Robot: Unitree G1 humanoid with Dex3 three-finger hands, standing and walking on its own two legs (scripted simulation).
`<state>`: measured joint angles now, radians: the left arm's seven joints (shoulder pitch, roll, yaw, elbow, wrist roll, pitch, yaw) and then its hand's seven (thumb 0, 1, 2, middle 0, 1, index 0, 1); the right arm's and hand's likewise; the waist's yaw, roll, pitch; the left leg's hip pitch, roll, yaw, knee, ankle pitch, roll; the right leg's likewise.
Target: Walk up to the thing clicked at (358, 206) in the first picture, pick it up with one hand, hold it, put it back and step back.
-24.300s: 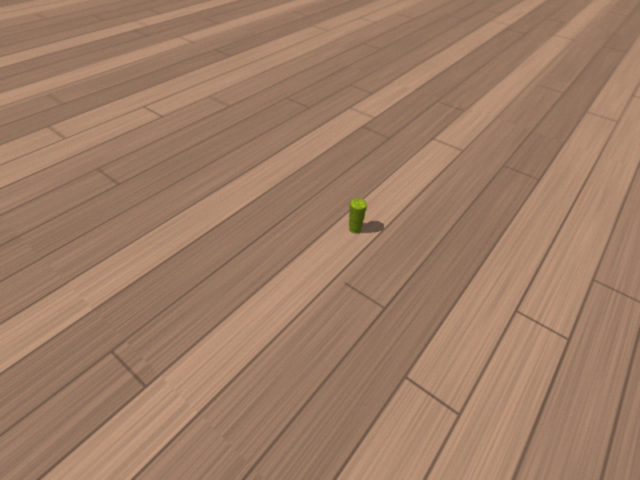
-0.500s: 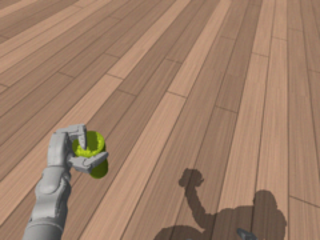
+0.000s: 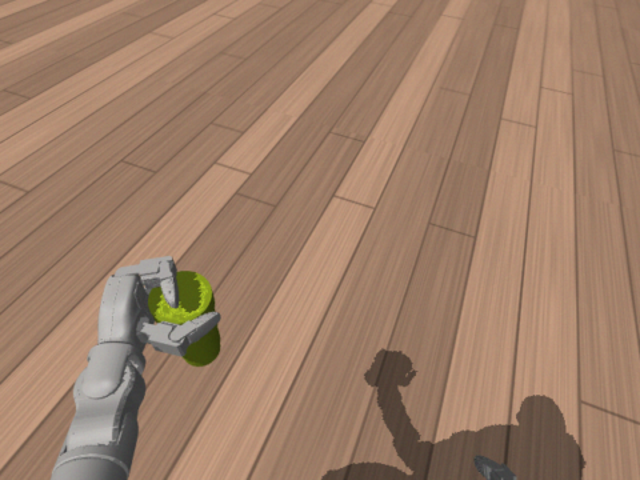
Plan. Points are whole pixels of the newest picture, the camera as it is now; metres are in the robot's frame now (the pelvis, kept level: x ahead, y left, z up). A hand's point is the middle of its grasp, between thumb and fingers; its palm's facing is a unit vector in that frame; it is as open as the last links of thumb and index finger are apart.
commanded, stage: hold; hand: left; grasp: from the side
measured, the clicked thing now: (192, 325) +0.35 +0.17 -0.01
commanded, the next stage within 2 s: none
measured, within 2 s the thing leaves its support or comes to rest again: neither
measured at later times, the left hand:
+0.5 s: hand (173, 311) +0.33 +0.17 +0.06, palm faces +0.07 -1.00 -0.01, open 6.1 cm
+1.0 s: hand (169, 309) +0.33 +0.18 +0.06, palm faces +0.06 -1.00 +0.00, open 6.2 cm
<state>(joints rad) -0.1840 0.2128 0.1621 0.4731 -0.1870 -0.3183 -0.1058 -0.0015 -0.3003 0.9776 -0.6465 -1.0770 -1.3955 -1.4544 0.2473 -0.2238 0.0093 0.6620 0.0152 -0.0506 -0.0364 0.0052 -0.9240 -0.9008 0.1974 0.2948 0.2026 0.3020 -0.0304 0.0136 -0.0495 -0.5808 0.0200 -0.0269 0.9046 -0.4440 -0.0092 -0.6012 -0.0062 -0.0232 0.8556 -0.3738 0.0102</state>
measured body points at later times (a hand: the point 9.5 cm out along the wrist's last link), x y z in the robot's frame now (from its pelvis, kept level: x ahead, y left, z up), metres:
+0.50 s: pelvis +0.00 +0.00 +0.01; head +0.03 +0.00 +0.45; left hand +0.32 +0.23 +0.07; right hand +0.13 -0.25 -0.10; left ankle +0.01 +0.12 -0.69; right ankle +0.03 -0.13 -0.69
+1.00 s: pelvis +0.00 +0.00 +0.01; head +0.03 +0.01 +0.45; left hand +0.32 +0.23 +0.06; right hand +0.13 -0.24 -0.10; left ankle +0.01 +0.12 -0.69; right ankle +0.03 -0.13 -0.69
